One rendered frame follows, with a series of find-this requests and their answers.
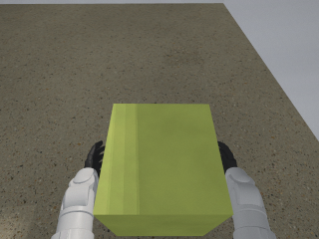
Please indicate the robot left forearm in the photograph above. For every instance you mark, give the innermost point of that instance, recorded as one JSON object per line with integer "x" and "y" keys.
{"x": 77, "y": 209}

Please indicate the carton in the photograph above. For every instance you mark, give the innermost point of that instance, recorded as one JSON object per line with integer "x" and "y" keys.
{"x": 162, "y": 173}

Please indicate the robot right forearm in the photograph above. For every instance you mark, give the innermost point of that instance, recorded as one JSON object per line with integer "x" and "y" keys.
{"x": 249, "y": 214}

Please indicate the robot right hand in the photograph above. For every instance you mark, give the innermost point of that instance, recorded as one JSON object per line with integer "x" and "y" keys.
{"x": 227, "y": 157}

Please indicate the robot left hand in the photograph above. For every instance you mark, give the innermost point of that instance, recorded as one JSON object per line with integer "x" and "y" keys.
{"x": 94, "y": 157}

